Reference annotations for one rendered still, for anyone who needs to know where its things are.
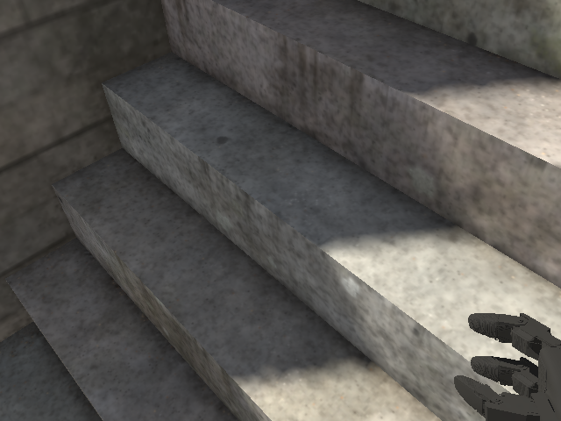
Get robot right hand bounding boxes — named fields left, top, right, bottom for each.
left=454, top=313, right=561, bottom=421

